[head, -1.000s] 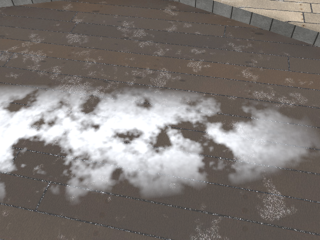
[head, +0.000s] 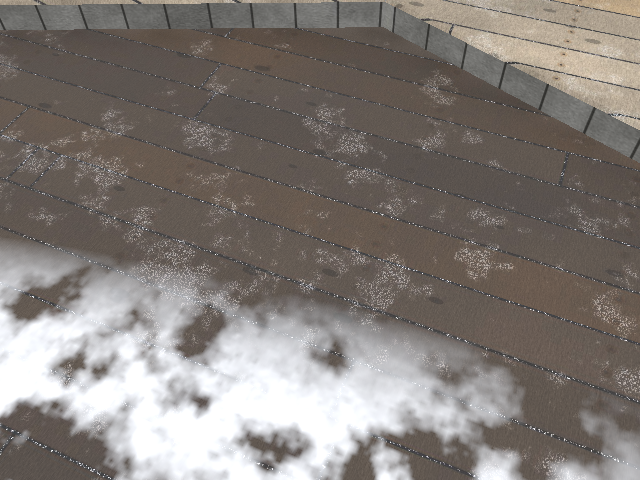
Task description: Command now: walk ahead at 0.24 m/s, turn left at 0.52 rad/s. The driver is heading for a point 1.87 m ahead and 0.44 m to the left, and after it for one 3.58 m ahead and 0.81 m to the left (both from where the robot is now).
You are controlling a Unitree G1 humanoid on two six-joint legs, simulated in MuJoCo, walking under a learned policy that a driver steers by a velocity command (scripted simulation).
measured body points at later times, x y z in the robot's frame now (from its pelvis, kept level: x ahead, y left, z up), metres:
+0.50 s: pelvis +0.12 +0.04 -0.01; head +0.16 +0.08 +0.44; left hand +0.21 +0.35 -0.13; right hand +0.34 -0.20 -0.09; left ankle +0.17 +0.13 -0.74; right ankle +0.20 -0.12 -0.69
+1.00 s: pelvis +0.16 +0.01 -0.01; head +0.17 +0.02 +0.44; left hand +0.19 +0.30 -0.13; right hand +0.39 -0.19 -0.11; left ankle +0.14 +0.14 -0.74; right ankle +0.20 -0.11 -0.74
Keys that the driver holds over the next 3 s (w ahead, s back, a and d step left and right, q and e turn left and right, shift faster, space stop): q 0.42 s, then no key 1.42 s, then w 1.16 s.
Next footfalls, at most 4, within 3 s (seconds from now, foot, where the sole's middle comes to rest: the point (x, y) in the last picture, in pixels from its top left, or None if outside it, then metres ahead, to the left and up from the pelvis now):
0.22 left None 0.18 0.15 -0.78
0.68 right None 0.23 -0.09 -0.78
2.58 right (317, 399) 0.63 0.07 -0.78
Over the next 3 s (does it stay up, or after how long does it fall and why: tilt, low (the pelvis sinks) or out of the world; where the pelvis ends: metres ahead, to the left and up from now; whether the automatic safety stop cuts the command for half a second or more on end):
stays up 0.65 0.18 0.00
